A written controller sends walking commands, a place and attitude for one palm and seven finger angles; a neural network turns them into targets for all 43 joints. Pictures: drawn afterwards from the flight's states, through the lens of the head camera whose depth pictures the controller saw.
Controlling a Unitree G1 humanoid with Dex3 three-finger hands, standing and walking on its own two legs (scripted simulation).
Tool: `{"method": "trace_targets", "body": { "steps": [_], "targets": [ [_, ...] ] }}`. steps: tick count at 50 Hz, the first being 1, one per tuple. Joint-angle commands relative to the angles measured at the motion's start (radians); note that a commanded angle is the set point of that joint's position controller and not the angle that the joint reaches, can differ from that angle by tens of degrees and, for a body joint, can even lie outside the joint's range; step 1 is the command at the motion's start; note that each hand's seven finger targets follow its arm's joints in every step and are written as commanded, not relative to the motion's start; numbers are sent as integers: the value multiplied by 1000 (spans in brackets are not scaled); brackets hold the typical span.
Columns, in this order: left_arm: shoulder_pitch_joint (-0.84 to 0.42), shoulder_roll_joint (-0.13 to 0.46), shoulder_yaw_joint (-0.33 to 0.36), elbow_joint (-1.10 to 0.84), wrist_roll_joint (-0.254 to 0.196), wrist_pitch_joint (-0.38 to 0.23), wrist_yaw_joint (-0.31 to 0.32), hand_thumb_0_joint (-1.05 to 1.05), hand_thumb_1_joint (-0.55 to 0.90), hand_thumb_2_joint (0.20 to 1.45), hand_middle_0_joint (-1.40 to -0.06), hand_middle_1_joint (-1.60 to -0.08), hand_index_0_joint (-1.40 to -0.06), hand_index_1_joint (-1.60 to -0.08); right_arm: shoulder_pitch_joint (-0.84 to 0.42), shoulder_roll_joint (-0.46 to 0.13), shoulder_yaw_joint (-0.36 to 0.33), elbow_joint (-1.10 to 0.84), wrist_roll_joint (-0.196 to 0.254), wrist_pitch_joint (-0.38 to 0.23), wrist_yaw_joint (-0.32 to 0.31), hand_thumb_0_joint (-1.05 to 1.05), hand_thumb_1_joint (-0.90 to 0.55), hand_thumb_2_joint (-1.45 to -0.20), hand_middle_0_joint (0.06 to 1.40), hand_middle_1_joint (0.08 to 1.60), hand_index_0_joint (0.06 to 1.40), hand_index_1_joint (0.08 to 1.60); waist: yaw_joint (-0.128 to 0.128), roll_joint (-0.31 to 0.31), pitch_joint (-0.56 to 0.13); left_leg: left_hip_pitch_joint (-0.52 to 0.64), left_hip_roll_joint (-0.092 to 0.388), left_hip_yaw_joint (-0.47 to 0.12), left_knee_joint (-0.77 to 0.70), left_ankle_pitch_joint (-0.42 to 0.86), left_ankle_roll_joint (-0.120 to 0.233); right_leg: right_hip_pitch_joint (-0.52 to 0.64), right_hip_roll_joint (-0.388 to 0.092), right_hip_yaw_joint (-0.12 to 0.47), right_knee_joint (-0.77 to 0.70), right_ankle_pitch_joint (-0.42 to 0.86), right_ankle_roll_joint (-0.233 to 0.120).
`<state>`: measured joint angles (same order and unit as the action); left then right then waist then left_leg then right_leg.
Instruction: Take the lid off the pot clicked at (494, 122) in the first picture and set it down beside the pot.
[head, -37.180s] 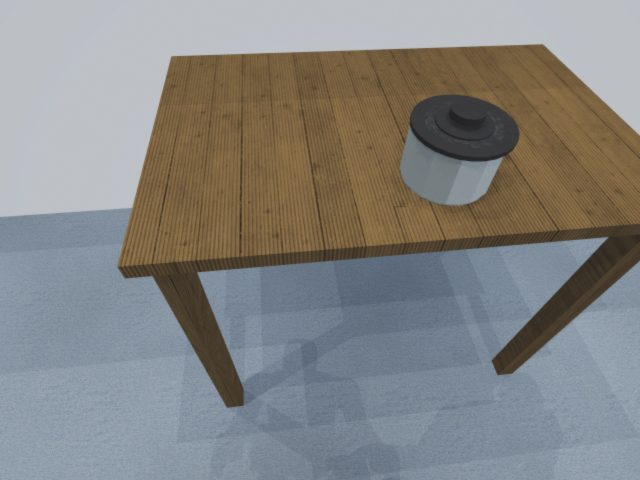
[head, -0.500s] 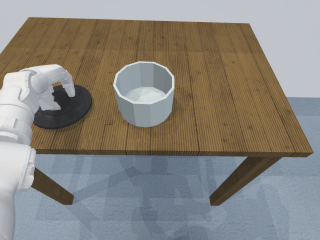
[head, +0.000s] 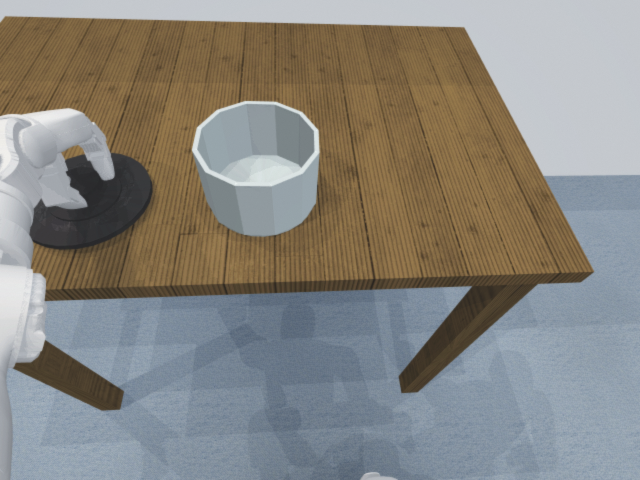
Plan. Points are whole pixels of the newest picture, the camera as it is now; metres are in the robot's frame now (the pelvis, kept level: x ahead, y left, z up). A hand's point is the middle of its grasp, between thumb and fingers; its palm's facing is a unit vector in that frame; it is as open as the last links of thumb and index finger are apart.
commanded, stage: lower the lid onto the table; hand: left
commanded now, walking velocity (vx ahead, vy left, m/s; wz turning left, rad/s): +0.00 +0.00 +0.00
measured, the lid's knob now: (78, 185) +0.49 +0.29 +0.07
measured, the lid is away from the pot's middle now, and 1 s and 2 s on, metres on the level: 0.23 0.24 0.24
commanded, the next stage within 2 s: open the fingers wide in 0.02 s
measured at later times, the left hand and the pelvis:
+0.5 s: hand (63, 186) +0.46 +0.29 +0.10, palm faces -0.41 -0.07 -0.91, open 8.5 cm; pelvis +0.00 +0.00 +0.00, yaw +0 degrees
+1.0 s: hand (62, 189) +0.46 +0.29 +0.10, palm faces -0.41 -0.08 -0.91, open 10.3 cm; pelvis +0.01 +0.00 +0.01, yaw +0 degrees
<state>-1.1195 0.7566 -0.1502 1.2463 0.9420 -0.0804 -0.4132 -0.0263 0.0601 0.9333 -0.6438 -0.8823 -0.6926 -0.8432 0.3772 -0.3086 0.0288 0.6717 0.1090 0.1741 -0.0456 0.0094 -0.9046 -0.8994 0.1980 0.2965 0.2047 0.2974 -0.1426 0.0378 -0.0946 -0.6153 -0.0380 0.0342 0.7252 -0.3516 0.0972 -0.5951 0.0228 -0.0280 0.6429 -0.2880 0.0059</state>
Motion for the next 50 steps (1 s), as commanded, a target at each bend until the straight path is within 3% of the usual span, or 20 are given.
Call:
{"method": "trace_targets", "body": {
  "steps": [1,3,5,6,7,8,9,13,20,23,24,26,28,30,32,35,38,40,43,50],
  "targets": [
    [-316,141,-15,-62,-9,12,-10,0,519,1168,-806,-893,-821,-891,90,-185,-61,-67,-6,-27,-17,0,-900,-900,200,300,200,300,-21,-6,-239,229,0,-71,-93,196,-15,16,45,-31,-71,130,-49],
    [-330,216,43,-82,8,9,-1,0,519,1168,-806,-893,-821,-891,100,-184,-62,-64,-7,-23,-17,0,-900,-900,200,300,200,300,-11,-8,-266,234,-1,-75,-86,197,-16,29,49,-27,-65,124,-48],
    [-315,164,4,-46,1,15,-6,0,519,1168,-806,-893,-821,-891,98,-185,-60,-65,-3,-30,-19,0,-900,-900,200,300,200,300,-24,-30,-231,219,4,-74,-90,164,-17,-1,48,-30,-67,101,-44],
    [-186,195,58,-68,-6,-2,-6,0,519,1168,-806,-893,-821,-891,91,-175,-62,-95,-2,-29,-11,0,-900,-900,200,300,200,300,16,-20,-252,221,-4,-76,-89,219,-19,40,48,-35,-57,125,-54],
    [-183,258,139,-295,17,-77,14,0,509,1149,-792,-895,-807,-893,76,-176,-72,-108,-27,-1,-17,0,-900,-900,200,300,200,300,33,-47,-279,215,11,-72,-72,276,-21,32,48,-28,-58,136,-59],
    [-154,251,138,-279,28,-104,31,0,499,1129,-779,-898,-793,-896,67,-168,-73,-118,-32,15,-23,0,-900,-900,200,300,200,300,29,-16,-298,228,6,-61,-63,284,-23,31,49,-20,-54,135,-59],
    [-146,157,67,-269,17,-112,30,0,488,1110,-766,-900,-780,-899,61,-157,-73,-117,-29,19,-23,0,-900,-900,200,300,200,300,13,-25,-257,230,13,-69,-72,256,-23,-7,48,-27,-61,111,-57],
    [-193,261,145,-282,-3,-91,63,0,443,1042,-715,-907,-728,-905,68,-164,-76,-107,-21,41,-22,0,-900,-900,200,300,200,300,20,-1,-277,262,20,-80,-98,234,-19,-2,44,-26,-72,87,-57],
    [-215,190,85,-236,28,-51,102,0,341,969,-639,-893,-649,-892,62,-157,-71,-95,-19,41,-11,0,-900,-900,200,300,200,300,12,30,-265,300,23,-94,-96,264,-33,-56,50,-31,-70,78,-60],
    [-239,236,123,-280,27,-54,102,0,294,945,-611,-880,-619,-879,56,-159,-70,-101,-23,44,-14,0,-900,-900,200,300,200,300,19,21,-316,303,20,-85,-88,320,-32,-3,45,-26,-64,132,-60],
    [-257,206,104,-313,22,-52,100,0,278,938,-601,-875,-610,-874,49,-153,-73,-105,-25,45,-12,0,-900,-900,200,300,200,300,17,32,-342,332,21,-87,-88,341,-33,5,44,-25,-69,143,-58],
    [-192,178,92,-249,10,-52,92,0,246,923,-583,-865,-591,-864,53,-153,-70,-104,-22,41,-11,0,-900,-900,200,300,200,300,13,19,-292,319,21,-86,-80,372,-33,-17,46,-31,-69,150,-59],
    [-208,213,113,-272,8,-50,90,0,213,910,-565,-854,-572,-853,40,-157,-67,-108,-22,49,-12,0,-900,-900,200,300,200,300,18,1,-293,299,20,-83,-90,339,-31,9,44,-27,-70,147,-56],
    [-214,155,71,-281,1,-47,84,0,181,895,-548,-842,-554,-842,36,-151,-69,-108,-21,46,-10,0,-900,-900,200,300,200,300,11,12,-277,311,21,-83,-89,336,-30,-6,46,-28,-75,139,-56],
    [-189,224,133,-300,5,-60,85,0,150,880,-529,-832,-535,-832,35,-151,-70,-115,-24,52,-11,0,-900,-900,200,300,200,300,25,10,-317,328,19,-83,-80,395,-29,30,44,-23,-71,175,-58],
    [-172,181,98,-293,-5,-58,82,0,103,855,-501,-818,-506,-817,24,-148,-68,-117,-22,56,-11,0,-900,-900,200,300,200,300,16,-4,-287,305,18,-71,-87,374,-28,37,44,-23,-79,179,-54],
    [-169,234,141,-325,0,-65,88,0,55,831,-474,-802,-477,-802,24,-147,-68,-121,-24,61,-8,0,-900,-900,200,300,200,300,31,25,-321,326,15,-74,-91,409,-28,66,43,-21,-79,193,-58],
    [-152,172,99,-326,-7,-65,87,0,24,814,-455,-793,-458,-792,16,-142,-70,-122,-25,62,-6,0,-900,-900,200,300,200,300,22,22,-308,342,19,-75,-90,426,-30,50,45,-22,-86,194,-56],
    [-120,235,151,-326,-14,-72,91,0,-22,789,-427,-778,-429,-778,12,-146,-68,-122,-25,67,-8,0,-900,-900,200,300,200,300,33,-14,-306,303,12,-60,-95,408,-22,104,42,-14,-91,221,-54],
    [-130,200,120,-326,-9,-69,102,0,-73,773,-404,-755,-404,-755,2,-145,-67,-119,-21,70,-5,0,-900,-900,200,300,200,300,28,16,-273,322,16,-73,-112,382,-28,69,44,-19,-100,181,-59]
  ]
}}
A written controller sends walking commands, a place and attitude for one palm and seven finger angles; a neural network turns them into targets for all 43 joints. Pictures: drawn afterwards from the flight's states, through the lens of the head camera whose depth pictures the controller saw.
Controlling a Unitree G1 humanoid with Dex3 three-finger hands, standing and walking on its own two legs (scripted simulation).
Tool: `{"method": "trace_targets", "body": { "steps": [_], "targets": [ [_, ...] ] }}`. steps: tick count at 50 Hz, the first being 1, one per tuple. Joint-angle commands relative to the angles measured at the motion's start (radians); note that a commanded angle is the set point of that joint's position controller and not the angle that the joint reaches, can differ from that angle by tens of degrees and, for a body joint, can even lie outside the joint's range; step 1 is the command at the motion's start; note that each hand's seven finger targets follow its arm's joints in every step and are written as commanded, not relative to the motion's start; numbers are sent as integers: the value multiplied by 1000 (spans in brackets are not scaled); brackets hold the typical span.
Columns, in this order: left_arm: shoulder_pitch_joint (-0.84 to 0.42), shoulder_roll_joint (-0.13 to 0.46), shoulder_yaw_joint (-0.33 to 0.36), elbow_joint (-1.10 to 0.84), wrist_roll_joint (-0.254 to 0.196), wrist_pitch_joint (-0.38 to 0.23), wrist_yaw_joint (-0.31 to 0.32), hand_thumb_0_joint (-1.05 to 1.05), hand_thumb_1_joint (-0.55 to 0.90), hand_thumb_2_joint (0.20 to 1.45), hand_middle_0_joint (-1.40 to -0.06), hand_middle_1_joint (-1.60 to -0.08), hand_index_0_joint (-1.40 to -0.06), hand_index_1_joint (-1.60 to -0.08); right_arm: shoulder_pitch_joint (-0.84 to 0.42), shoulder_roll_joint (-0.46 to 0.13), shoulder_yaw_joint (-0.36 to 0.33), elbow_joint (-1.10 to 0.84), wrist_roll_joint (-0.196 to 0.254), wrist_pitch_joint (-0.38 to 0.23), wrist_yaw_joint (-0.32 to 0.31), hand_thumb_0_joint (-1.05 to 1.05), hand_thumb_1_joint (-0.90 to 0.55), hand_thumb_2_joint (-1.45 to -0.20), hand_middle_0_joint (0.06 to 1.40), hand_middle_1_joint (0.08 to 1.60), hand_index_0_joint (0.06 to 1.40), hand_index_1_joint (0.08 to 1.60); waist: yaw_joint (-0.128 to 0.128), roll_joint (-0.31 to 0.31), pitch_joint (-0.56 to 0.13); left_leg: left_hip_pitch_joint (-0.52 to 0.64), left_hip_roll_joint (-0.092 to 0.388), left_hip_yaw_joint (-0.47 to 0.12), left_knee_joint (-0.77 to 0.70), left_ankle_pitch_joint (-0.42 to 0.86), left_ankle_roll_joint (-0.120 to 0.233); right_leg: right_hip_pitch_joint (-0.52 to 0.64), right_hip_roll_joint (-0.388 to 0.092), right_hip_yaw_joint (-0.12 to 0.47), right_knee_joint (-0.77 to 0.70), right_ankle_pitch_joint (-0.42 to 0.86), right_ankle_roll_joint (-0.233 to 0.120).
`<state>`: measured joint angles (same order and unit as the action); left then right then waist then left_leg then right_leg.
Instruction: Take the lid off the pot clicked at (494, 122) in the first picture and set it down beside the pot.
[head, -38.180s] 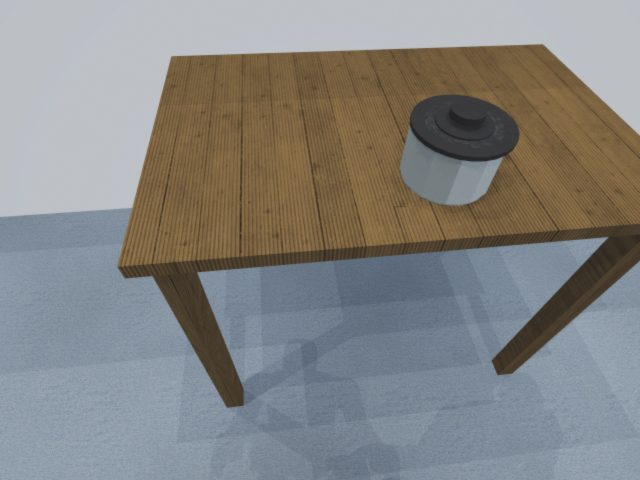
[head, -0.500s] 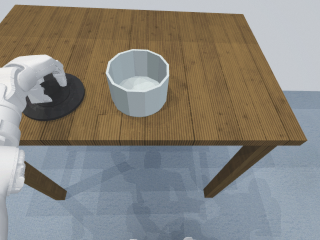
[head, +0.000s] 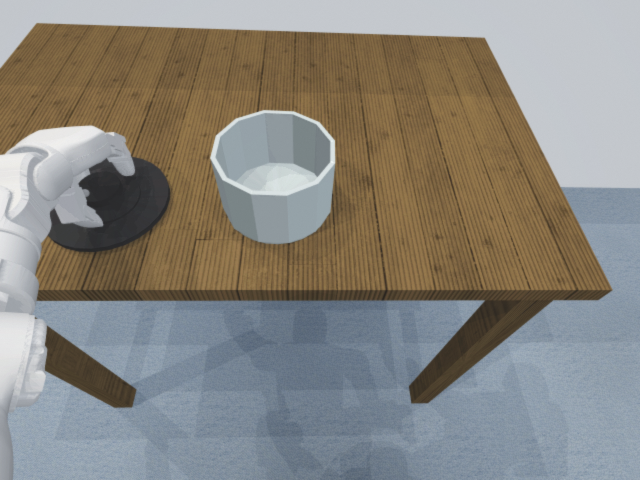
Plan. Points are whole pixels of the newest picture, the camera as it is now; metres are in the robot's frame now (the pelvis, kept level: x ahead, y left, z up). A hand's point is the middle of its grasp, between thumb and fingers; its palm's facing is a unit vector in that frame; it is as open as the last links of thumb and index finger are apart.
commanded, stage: open the fingers wide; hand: left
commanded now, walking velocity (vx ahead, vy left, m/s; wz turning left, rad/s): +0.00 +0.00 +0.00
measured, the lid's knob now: (100, 189) +0.48 +0.29 +0.07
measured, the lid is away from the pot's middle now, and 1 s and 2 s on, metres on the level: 0.24 0.24 0.24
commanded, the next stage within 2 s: raise the empty hand in 0.22 s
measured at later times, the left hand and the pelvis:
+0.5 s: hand (86, 192) +0.45 +0.29 +0.09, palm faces -0.42 -0.07 -0.91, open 11.1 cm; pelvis +0.00 +0.00 +0.00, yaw +0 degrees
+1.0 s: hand (75, 154) +0.47 +0.29 +0.14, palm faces -0.35 -0.07 -0.94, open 11.1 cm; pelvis +0.02 +0.01 +0.01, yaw +0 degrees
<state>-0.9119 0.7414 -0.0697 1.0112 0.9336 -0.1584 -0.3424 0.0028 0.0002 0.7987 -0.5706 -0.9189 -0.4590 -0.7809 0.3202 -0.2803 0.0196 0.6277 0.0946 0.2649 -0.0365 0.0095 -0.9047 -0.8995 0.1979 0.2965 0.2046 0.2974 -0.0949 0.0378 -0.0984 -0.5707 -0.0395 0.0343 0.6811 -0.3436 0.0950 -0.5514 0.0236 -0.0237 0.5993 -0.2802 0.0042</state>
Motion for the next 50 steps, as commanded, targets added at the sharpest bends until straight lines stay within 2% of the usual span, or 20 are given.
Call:
{"method": "trace_targets", "body": {
  "steps": [1,4,6,8,11,13,16,18,21,22,25,29,34,37,38,40,44,46,48,50],
  "targets": [
    [-360,210,36,-110,-3,5,30,0,-74,775,-405,-753,-405,-753,60,-176,-62,-72,-9,-21,-13,0,-900,-900,200,300,200,300,-21,32,-269,289,19,-72,-70,380,-24,17,39,-22,-62,174,-60],
    [-367,213,36,-93,2,16,34,0,-77,782,-408,-747,-408,-747,64,-175,-61,-71,-6,-22,-16,0,-900,-900,200,300,200,300,-23,5,-279,280,15,-69,-71,350,-22,30,42,-21,-58,168,-57],
    [-385,233,51,-123,2,7,33,0,-78,784,-410,-744,-410,-744,65,-179,-63,-71,-11,-25,-17,0,-900,-900,200,300,200,300,-19,30,-308,295,14,-71,-67,384,-23,42,38,-18,-56,188,-60],
    [-369,206,31,-99,0,13,33,0,-79,786,-411,-743,-411,-743,61,-174,-61,-72,-10,-25,-16,0,-900,-900,200,300,200,300,-22,15,-295,286,13,-70,-66,378,-22,43,40,-18,-56,186,-57],
    [-383,202,28,-111,-4,12,31,0,-80,788,-411,-741,-411,-741,59,-177,-63,-70,-10,-26,-18,0,-900,-900,200,300,200,300,-26,16,-286,288,14,-68,-69,358,-21,33,37,-18,-62,179,-59],
    [-375,224,37,-65,0,19,31,0,-81,790,-412,-739,-412,-739,63,-182,-56,-64,-4,-27,-21,0,-900,-900,200,300,200,300,-28,-23,-254,246,12,-65,-71,305,-18,33,41,-19,-59,161,-56],
    [-387,205,19,-66,4,21,27,0,-82,792,-414,-737,-414,-737,68,-181,-59,-66,-7,-34,-23,0,-900,-900,200,300,200,300,-29,11,-269,255,7,-62,-66,321,-19,29,39,-18,-57,170,-59],
    [-411,256,47,-68,14,23,31,0,-82,792,-414,-737,-414,-737,68,-182,-54,-66,-4,-32,-27,0,-900,-900,200,300,200,300,-26,-5,-280,238,6,-63,-70,298,-19,49,40,-15,-51,161,-57],
    [-484,238,32,-165,14,19,30,0,-82,792,-414,-737,-414,-737,63,-174,-61,-72,-9,-35,-26,0,-900,-900,200,300,200,300,-27,77,-349,332,13,-76,-68,377,-23,44,37,-13,-61,183,-60],
    [-500,275,64,-174,16,17,33,0,-82,792,-414,-737,-414,-737,71,-174,-62,-67,-10,-34,-27,0,-900,-900,200,300,200,300,-25,76,-368,352,16,-85,-68,403,-25,55,39,-13,-60,192,-59],
    [-508,297,77,-157,6,23,35,0,-82,792,-414,-737,-414,-737,66,-174,-57,-64,-8,-41,-33,0,-900,-900,200,300,200,300,-26,64,-339,342,16,-78,-87,363,-20,72,40,-13,-78,184,-56],
    [-540,327,100,-210,11,20,41,0,-82,792,-414,-737,-414,-737,69,-174,-58,-63,-10,-50,-36,0,-900,-900,200,300,200,300,-22,95,-378,404,21,-92,-97,455,-27,94,41,-15,-89,219,-57],
    [-492,282,71,-158,7,36,33,0,-82,792,-414,-737,-414,-737,61,-174,-58,-58,-9,-50,-28,0,-900,-900,200,300,200,300,-22,80,-332,407,27,-93,-113,489,-34,93,41,-20,-106,224,-55],
    [-514,289,87,-267,1,32,28,0,-82,792,-414,-737,-414,-737,55,-166,-65,-73,-17,-53,-18,0,-900,-900,200,300,200,300,-7,131,-423,504,30,-111,-103,660,-46,130,41,-17,-107,286,-55],
    [-472,335,132,-263,1,30,29,0,-82,792,-414,-737,-414,-737,53,-168,-66,-73,-18,-56,-16,0,-900,-900,200,300,200,300,1,124,-436,511,34,-107,-100,698,-46,151,39,-13,-109,308,-52],
    [-454,294,96,-220,-7,43,21,0,-82,792,-414,-737,-414,-737,35,-169,-59,-69,-14,-49,-12,0,-900,-900,200,300,200,300,-6,82,-370,459,36,-97,-115,671,-44,155,38,-17,-116,313,-48],
    [-472,261,72,-278,-13,63,12,0,-82,792,-414,-737,-414,-737,15,-167,-64,-74,-13,-50,0,0,-900,-900,200,300,200,300,-6,82,-368,501,44,-113,-125,711,-50,153,36,-17,-127,308,-46],
    [-452,303,107,-291,-20,67,11,0,-82,792,-414,-737,-414,-737,11,-171,-63,-81,-15,-56,1,0,-900,-900,200,300,200,300,4,97,-373,512,40,-113,-128,737,-52,172,33,-17,-132,319,-50],
    [-451,335,130,-282,-17,75,9,0,-82,792,-414,-737,-414,-737,4,-168,-56,-79,-15,-57,-1,0,-900,-900,200,300,200,300,9,55,-374,486,37,-108,-136,729,-45,217,32,-12,-132,344,-46],
    [-490,257,61,-296,-20,91,-1,0,-82,792,-414,-737,-414,-737,-9,-163,-58,-77,-14,-58,1,0,-900,-900,200,300,200,300,-5,73,-357,500,37,-108,-142,716,-46,196,29,-12,-142,336,-44]
  ]
}}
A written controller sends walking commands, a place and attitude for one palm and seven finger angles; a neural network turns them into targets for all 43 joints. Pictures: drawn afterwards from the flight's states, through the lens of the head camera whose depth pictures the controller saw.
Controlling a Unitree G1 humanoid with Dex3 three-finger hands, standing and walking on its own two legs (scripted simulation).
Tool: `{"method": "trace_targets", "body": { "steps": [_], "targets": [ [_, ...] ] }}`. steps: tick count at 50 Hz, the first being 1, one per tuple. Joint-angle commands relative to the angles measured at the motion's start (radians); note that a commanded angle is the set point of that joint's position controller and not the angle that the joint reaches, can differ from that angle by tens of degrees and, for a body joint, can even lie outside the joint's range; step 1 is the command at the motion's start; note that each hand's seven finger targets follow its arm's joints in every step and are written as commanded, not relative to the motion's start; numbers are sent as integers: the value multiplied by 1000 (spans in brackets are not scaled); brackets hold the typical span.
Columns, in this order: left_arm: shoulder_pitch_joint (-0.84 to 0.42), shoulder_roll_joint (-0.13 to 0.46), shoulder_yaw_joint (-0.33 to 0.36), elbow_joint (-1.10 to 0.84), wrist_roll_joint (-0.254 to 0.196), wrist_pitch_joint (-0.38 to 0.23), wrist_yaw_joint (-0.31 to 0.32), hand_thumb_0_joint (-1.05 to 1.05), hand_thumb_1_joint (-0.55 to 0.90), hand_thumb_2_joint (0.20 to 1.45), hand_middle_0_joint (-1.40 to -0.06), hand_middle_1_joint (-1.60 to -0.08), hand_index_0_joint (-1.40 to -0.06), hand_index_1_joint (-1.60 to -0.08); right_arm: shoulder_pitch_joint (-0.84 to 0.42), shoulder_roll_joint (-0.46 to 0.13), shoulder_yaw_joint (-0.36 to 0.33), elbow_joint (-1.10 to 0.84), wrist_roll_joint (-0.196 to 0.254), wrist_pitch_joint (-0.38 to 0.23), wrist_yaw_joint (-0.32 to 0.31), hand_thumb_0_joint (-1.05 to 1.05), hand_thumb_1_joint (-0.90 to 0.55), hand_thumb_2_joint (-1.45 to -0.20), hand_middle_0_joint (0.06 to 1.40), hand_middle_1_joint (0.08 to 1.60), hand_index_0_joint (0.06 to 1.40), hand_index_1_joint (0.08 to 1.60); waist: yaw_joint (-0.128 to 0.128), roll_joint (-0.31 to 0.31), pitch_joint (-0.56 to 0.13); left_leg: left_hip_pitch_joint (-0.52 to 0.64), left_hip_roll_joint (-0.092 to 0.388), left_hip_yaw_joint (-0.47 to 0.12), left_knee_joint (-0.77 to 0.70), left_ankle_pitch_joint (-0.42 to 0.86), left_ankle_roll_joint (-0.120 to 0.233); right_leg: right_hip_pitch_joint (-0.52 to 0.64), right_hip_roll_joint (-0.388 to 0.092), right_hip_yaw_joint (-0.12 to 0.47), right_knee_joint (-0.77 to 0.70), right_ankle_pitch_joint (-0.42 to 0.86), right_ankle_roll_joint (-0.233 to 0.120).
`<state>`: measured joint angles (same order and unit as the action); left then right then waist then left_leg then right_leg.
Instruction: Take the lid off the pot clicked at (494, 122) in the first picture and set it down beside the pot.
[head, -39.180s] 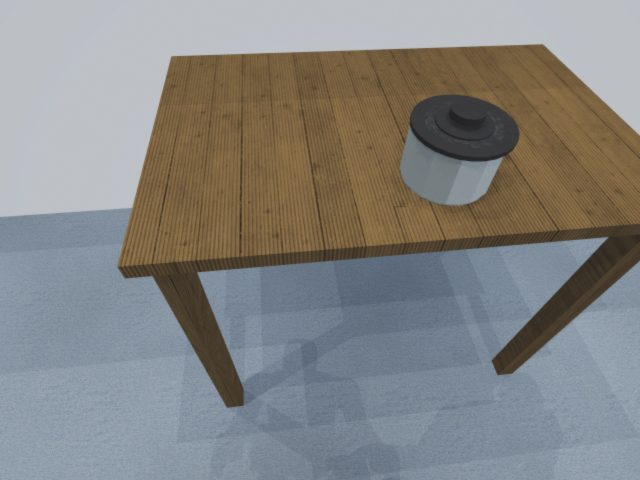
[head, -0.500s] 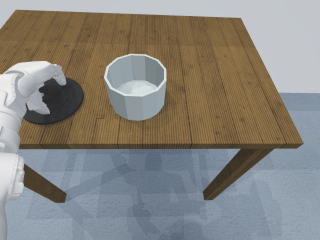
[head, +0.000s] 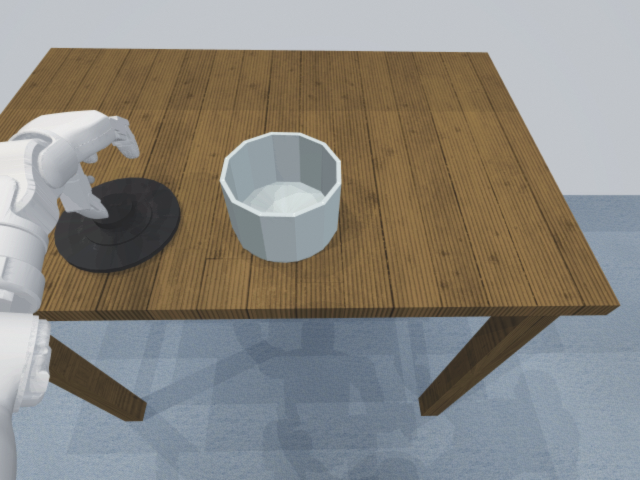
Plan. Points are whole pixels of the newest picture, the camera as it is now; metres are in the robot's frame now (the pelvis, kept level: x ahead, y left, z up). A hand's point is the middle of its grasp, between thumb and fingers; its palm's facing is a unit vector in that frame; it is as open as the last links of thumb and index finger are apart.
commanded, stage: raise the empty hand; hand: left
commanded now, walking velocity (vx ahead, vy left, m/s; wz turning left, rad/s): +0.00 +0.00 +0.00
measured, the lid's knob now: (113, 211) +0.46 +0.28 +0.05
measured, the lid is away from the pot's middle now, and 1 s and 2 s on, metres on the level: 0.24 0.24 0.24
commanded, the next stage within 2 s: draw the hand back to the body in 0.62 s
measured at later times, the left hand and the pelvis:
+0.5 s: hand (60, 148) +0.45 +0.28 +0.18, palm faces -0.32 -0.07 -0.95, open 11.1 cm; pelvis -0.01 -0.01 +0.00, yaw +2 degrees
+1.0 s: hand (59, 157) +0.43 +0.27 +0.18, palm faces -0.28 -0.05 -0.96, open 11.1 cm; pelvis -0.01 +0.00 +0.01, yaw +1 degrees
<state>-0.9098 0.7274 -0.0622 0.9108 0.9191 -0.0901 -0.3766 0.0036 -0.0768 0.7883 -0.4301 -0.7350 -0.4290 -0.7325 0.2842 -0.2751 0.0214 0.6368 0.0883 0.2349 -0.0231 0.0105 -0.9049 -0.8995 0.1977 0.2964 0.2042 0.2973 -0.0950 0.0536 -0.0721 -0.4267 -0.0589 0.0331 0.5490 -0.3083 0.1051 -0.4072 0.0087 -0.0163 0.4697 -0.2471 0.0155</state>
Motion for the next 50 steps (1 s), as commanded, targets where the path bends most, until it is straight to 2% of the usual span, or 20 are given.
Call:
{"method": "trace_targets", "body": {
  "steps": [1,6,8,11,14,16,17,20,22,24,26,30,34,36,38,39,41,44,46,50],
  "targets": [
    [-531,253,31,-231,-7,26,26,0,-82,792,-414,-737,-414,-737,25,-172,-65,-86,-7,-27,-11,0,-900,-900,200,300,200,300,-16,66,-390,381,61,-112,-7,696,-60,36,41,-21,-18,300,-58],
    [-510,305,74,-247,-15,38,10,0,-82,792,-414,-737,-414,-737,9,-171,-59,-92,-10,-32,-8,0,-900,-900,200,300,200,300,1,51,-389,371,53,-111,-21,692,-61,83,37,-21,-24,309,-61],
    [-536,209,-6,-217,-12,59,-4,0,-82,792,-414,-737,-414,-737,-2,-162,-58,-86,-5,-29,-5,0,-900,-900,200,300,200,300,-16,47,-345,374,53,-120,-24,666,-61,42,42,-26,-31,280,-58],
    [-574,307,59,-239,-11,59,-9,0,-82,792,-414,-737,-414,-737,-1,-174,-55,-90,-10,-31,-8,0,-900,-900,200,300,200,300,-1,33,-370,347,40,-104,-38,606,-56,101,36,-22,-36,289,-65],
    [-593,271,18,-164,0,74,-20,0,-82,792,-414,-737,-414,-737,-7,-167,-48,-83,-3,-28,-16,0,-900,-900,200,300,200,300,-15,20,-334,317,37,-96,-48,543,-47,96,38,-21,-40,277,-61],
    [-673,297,23,-248,-2,66,-25,0,-82,792,-414,-737,-414,-737,-11,-172,-52,-91,-8,-32,-14,0,-900,-900,200,300,200,300,-11,65,-374,352,34,-107,-50,566,-56,100,35,-21,-44,274,-69],
    [-668,261,-2,-225,2,71,-31,0,-82,792,-414,-737,-414,-737,-11,-166,-54,-93,-10,-33,-14,0,-900,-900,200,300,200,300,-18,59,-382,362,31,-107,-47,549,-49,96,39,-19,-48,266,-66],
    [-651,262,-2,-170,0,76,-39,0,-82,792,-414,-737,-414,-737,0,-168,-48,-83,-5,-34,-19,0,-900,-900,200,300,200,300,-18,47,-365,350,30,-104,-52,556,-53,97,42,-24,-45,272,-65],
    [-650,317,35,-156,6,73,-44,0,-82,792,-414,-737,-414,-737,1,-174,-48,-84,-8,-32,-18,0,-900,-900,200,300,200,300,-9,30,-364,317,28,-93,-58,520,-44,129,38,-20,-48,277,-65],
    [-699,266,-14,-172,9,79,-51,0,-82,792,-414,-737,-414,-737,-3,-170,-49,-81,-4,-32,-17,0,-900,-900,200,300,200,300,-19,57,-357,340,32,-99,-62,545,-50,104,39,-23,-51,277,-66],
    [-702,303,19,-218,9,77,-52,0,-82,792,-414,-737,-414,-737,-1,-173,-54,-93,-9,-40,-13,0,-900,-900,200,300,200,300,-11,76,-389,371,31,-106,-54,585,-56,111,40,-20,-55,279,-70],
    [-565,286,12,-49,0,90,-65,0,-82,792,-414,-737,-414,-737,9,-178,-42,-83,1,-36,-16,0,-900,-900,200,300,200,300,-4,-31,-301,260,32,-78,-72,492,-39,140,38,-25,-48,280,-59],
    [-695,329,31,-237,17,82,-61,0,-82,792,-414,-737,-414,-737,-5,-177,-53,-101,-5,-32,-11,0,-900,-900,200,300,200,300,-6,61,-401,352,36,-99,-66,569,-43,143,40,-15,-50,290,-65],
    [-661,360,58,-182,12,78,-60,0,-82,792,-414,-737,-414,-737,13,-184,-53,-92,-7,-36,-16,0,-900,-900,200,300,200,300,-9,45,-378,332,34,-95,-64,551,-41,138,37,-15,-59,287,-66],
    [-566,352,70,-153,2,78,-61,0,-82,792,-414,-737,-414,-737,5,-177,-48,-101,-2,-38,-15,0,-900,-900,200,300,200,300,9,15,-348,300,37,-89,-71,556,-36,160,37,-19,-49,295,-62],
    [-527,361,82,-201,-3,74,-60,0,-82,792,-414,-737,-414,-737,-7,-176,-46,-114,-2,-42,-9,0,-900,-900,200,300,200,300,27,31,-377,311,39,-90,-70,593,-39,184,35,-15,-42,311,-61],
    [-505,316,53,-291,-11,73,-60,0,-82,792,-414,-737,-414,-737,-29,-176,-54,-130,-3,-44,0,0,-900,-900,200,300,200,300,18,70,-389,362,49,-107,-60,659,-53,153,32,-18,-46,305,-64],
    [-462,384,122,-328,-20,90,-58,0,-82,792,-414,-737,-414,-737,-38,-175,-47,-135,-3,-46,1,0,-900,-900,200,300,200,300,32,45,-366,337,46,-101,-74,612,-41,187,33,-12,-53,298,-61],
    [-474,386,128,-423,-32,92,-58,0,-82,792,-414,-737,-414,-737,-57,-177,-53,-148,-4,-48,4,0,-900,-900,200,300,200,300,35,80,-389,370,48,-111,-78,640,-47,186,27,-15,-58,297,-66],
    [-368,344,121,-436,-45,117,-64,0,-82,792,-414,-737,-414,-737,-79,-167,-43,-151,0,-56,7,0,-900,-900,200,300,200,300,41,39,-350,376,52,-120,-83,645,-52,174,29,-19,-60,280,-58]
  ]
}}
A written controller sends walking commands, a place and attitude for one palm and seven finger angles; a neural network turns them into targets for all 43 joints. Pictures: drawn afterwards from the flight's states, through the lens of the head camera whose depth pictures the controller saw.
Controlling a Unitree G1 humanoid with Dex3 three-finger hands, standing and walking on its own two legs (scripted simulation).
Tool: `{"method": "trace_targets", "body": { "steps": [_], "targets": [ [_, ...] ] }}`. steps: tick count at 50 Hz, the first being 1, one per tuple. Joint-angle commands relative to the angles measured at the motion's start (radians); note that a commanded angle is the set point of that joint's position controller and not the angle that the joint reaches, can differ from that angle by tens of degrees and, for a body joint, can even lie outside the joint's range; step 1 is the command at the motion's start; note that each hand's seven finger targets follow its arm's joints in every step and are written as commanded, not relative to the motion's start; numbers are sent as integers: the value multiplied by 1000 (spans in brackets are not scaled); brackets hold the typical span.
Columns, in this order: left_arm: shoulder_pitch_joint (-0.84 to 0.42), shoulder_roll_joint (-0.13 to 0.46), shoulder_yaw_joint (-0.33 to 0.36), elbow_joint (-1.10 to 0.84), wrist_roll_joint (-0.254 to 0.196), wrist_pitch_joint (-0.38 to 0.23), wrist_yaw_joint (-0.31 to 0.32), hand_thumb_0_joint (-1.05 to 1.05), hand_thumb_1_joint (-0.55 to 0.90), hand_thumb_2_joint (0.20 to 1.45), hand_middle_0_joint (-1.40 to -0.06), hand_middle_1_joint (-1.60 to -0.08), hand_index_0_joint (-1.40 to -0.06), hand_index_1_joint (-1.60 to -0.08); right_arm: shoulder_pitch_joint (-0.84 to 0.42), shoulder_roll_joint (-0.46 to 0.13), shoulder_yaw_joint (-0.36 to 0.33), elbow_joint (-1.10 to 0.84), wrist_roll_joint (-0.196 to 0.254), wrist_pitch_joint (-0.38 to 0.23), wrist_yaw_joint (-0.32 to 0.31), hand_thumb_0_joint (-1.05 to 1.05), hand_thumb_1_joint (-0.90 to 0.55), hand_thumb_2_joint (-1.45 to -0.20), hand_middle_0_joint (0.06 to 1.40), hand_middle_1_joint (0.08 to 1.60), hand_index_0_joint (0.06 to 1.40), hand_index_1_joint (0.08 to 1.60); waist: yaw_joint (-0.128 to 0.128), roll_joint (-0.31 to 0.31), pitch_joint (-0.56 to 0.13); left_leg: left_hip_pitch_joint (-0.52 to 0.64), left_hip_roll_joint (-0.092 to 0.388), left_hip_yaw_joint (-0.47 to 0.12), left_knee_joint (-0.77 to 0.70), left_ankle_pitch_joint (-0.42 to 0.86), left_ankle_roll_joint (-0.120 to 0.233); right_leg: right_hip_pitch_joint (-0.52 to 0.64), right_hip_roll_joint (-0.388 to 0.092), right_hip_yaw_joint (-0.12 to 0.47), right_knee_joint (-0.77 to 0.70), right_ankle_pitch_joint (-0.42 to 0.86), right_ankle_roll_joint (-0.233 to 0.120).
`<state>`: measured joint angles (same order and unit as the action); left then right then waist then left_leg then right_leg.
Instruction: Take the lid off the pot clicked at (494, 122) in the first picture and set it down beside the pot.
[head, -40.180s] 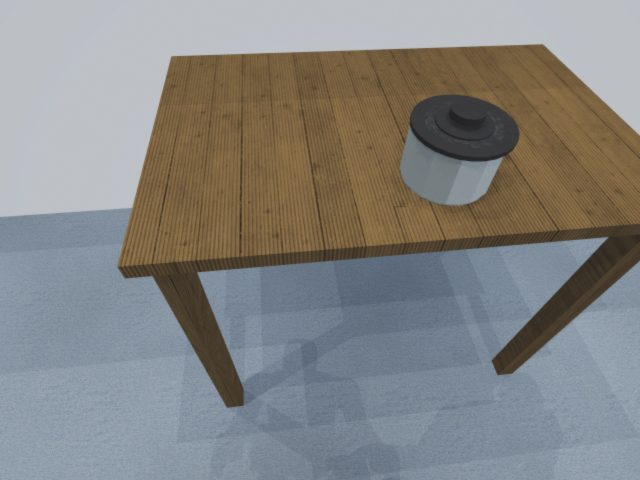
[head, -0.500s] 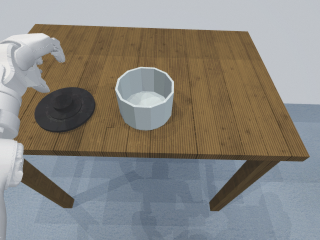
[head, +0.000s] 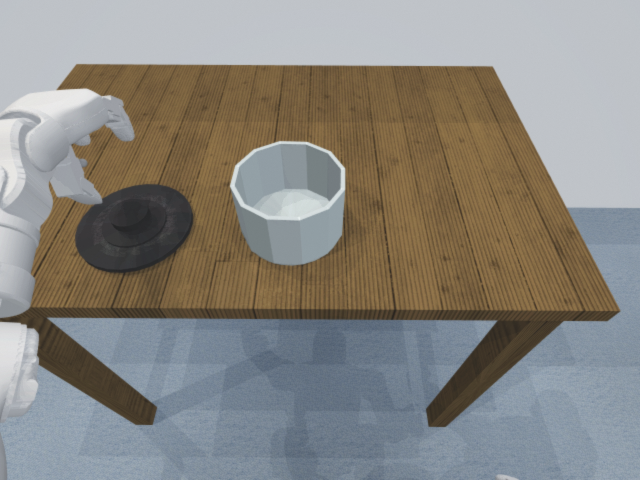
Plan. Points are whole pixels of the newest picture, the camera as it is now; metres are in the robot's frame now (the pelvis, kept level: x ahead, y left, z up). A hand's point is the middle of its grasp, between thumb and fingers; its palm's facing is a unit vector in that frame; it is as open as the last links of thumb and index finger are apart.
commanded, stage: draw the hand back to the body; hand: left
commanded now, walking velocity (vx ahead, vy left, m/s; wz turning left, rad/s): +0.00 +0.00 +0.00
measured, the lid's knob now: (130, 214) +0.47 +0.27 +0.05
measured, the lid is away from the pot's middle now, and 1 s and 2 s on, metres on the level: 0.24 0.24 0.24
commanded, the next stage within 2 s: step back with the hand held close in 1.98 s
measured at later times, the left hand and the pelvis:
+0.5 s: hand (100, 147) +0.40 +0.21 +0.23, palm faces +0.31 -0.92 -0.23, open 10.9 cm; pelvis +0.01 -0.03 +0.01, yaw -1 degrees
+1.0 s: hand (77, 210) +0.31 +0.20 +0.23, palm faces +0.44 -0.87 -0.20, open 8.7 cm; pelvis +0.00 -0.07 +0.01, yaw -1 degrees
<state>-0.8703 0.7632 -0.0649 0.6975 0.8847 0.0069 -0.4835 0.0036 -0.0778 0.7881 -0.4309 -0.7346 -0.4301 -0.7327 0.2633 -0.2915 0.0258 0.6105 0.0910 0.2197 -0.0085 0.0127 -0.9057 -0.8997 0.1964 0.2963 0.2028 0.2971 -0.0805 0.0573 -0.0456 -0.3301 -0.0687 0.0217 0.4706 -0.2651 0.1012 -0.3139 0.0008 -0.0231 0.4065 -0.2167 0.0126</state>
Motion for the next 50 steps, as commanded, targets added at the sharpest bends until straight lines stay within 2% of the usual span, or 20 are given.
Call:
{"method": "trace_targets", "body": {
  "steps": [1,5,9,10,11,12,13,14,15,16,17,20,21,25,31,35,37,39,41,50],
  "targets": [
    [-405,307,123,-262,-19,18,41,0,-82,792,-414,-737,-414,-737,-63,-154,-53,-134,-6,-42,-4,0,-900,-900,200,300,200,300,29,37,-383,278,58,-106,-2,597,-48,93,31,-10,-1,256,-61],
    [-343,235,78,-313,-32,47,31,0,-82,792,-414,-737,-414,-737,-108,-139,-42,-144,1,-43,0,0,-900,-900,200,300,200,300,28,42,-330,287,60,-118,-8,592,-53,61,35,-16,-4,228,-58],
    [-345,287,120,-390,-35,59,29,0,-82,792,-414,-737,-414,-737,-137,-139,-34,-153,-1,-43,-4,0,-900,-900,200,300,200,300,39,18,-341,265,50,-108,-25,507,-44,104,31,-18,-7,217,-63],
    [-327,255,95,-394,-41,64,27,0,-82,792,-414,-737,-414,-737,-149,-134,-29,-158,-1,-46,-5,0,-900,-900,200,300,200,300,40,37,-335,274,50,-113,-23,531,-47,95,32,-18,-5,218,-63],
    [-452,-28,244,-566,-658,-55,214,0,-82,792,-414,-737,-414,-737,19,-53,-41,-204,-10,-123,-24,0,-900,-900,200,300,200,300,-3,45,-278,476,129,-140,-49,451,-100,-25,28,-38,-26,157,-85],
    [-243,-55,208,-394,-698,-71,307,0,-82,792,-414,-737,-414,-737,-32,-82,-17,-166,-18,-148,-36,0,-900,-900,200,300,200,300,13,13,-206,512,170,-197,-84,365,-104,-52,32,-18,-39,30,-84],
    [-166,-82,244,-412,-793,-81,370,0,-82,792,-414,-737,-414,-737,-55,-88,-17,-170,-18,-166,-47,0,-900,-900,200,300,200,300,33,-46,-194,474,171,-187,-120,282,-96,-20,26,-6,-52,3,-79],
    [-116,-59,284,-411,-845,-85,417,0,-82,792,-414,-737,-414,-737,-75,-101,-13,-156,-20,-176,-57,0,-900,-900,200,300,200,300,48,-104,-179,408,155,-146,-123,238,-73,50,24,2,-62,66,-74],
    [-140,-32,321,-461,-881,-92,453,0,-82,792,-414,-737,-414,-737,-87,-108,-9,-142,-23,-187,-62,0,-900,-900,200,300,200,300,55,-91,-197,370,136,-113,-124,241,-68,110,22,4,-66,123,-71],
    [-179,8,359,-504,-900,-102,482,0,-82,792,-414,-737,-414,-737,-96,-119,-9,-118,-30,-196,-66,0,-900,-900,200,300,200,300,51,-65,-191,357,131,-100,-121,214,-69,122,18,6,-67,133,-70],
    [-251,8,369,-605,-910,-120,505,0,-57,794,-408,-726,-408,-726,-106,-113,-5,-118,-34,-215,-65,0,-900,-900,200,300,200,300,54,27,-231,382,125,-104,-129,261,-82,139,21,4,-69,150,-71],
    [-125,5,436,-675,-928,-130,554,0,16,803,-392,-693,-392,-693,-115,-97,-3,-99,-48,-261,-60,0,-900,-900,200,300,200,300,79,167,-255,435,131,-100,-109,465,-115,170,22,-5,-58,199,-73],
    [-82,23,465,-687,-933,-134,563,0,41,805,-387,-682,-387,-682,-113,-106,-7,-83,-56,-268,-56,0,-900,-900,200,300,200,300,82,134,-240,418,130,-89,-95,496,-111,191,21,-3,-60,231,-73],
    [123,-97,428,-724,-967,-117,557,0,139,816,-365,-639,-365,-639,-138,-93,-16,-88,-51,-283,-38,0,-900,-900,200,300,200,300,90,49,-222,373,126,-40,-81,592,-90,249,21,2,-53,349,-59],
    [243,-31,523,-847,-985,-113,566,0,286,832,-333,-573,-333,-573,-168,-101,-31,-80,-50,-290,-33,0,-900,-900,200,300,200,300,101,-21,-232,335,106,-6,-67,568,-61,323,8,17,-47,465,-47],
    [273,-83,484,-883,-995,-108,561,0,384,843,-312,-529,-312,-529,-200,-91,-27,-84,-41,-295,-39,0,-900,-900,200,300,200,300,101,8,-201,315,87,13,-83,443,-51,305,7,28,-59,426,-41],
    [308,-43,529,-866,-995,-112,571,0,434,849,-301,-508,-301,-508,-205,-95,-30,-74,-47,-296,-44,0,-900,-900,200,300,200,300,103,-12,-184,294,79,18,-83,379,-48,306,4,31,-65,413,-41],
    [328,-70,510,-872,-999,-108,569,0,483,854,-291,-486,-291,-486,-217,-88,-27,-73,-41,-296,-48,0,-900,-900,200,300,200,300,102,-12,-159,281,73,25,-89,338,-47,303,0,35,-71,394,-36],
    [327,-41,533,-908,-1001,-121,575,0,532,859,-280,-464,-280,-464,-222,-89,-30,-71,-44,-304,-51,0,-900,-900,200,300,200,300,99,-11,-167,289,73,23,-84,310,-45,304,-8,42,-74,375,-35],
    [457,-90,540,-977,-1014,-130,574,0,753,884,-232,-366,-232,-366,-259,-67,-24,-75,-50,-315,-53,0,-900,-900,200,300,200,300,117,-10,-130,290,65,26,-94,270,-44,311,-11,57,-102,346,-27]
  ]
}}
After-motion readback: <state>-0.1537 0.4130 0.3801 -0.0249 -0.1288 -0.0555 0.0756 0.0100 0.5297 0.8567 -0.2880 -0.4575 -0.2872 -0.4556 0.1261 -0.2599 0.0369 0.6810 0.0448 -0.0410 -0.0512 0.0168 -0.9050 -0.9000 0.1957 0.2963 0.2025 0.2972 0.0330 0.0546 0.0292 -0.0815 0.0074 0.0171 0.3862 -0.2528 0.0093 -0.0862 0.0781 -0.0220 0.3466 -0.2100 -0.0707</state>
